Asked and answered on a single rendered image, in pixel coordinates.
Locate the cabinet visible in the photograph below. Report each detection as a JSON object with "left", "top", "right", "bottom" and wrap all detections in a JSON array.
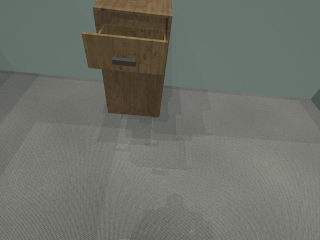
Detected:
[{"left": 92, "top": 0, "right": 173, "bottom": 117}]

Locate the handle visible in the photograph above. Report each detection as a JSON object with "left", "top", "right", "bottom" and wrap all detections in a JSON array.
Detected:
[{"left": 112, "top": 54, "right": 137, "bottom": 67}]

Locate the drawer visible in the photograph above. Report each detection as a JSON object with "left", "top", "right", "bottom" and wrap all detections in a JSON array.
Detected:
[{"left": 81, "top": 23, "right": 168, "bottom": 75}]

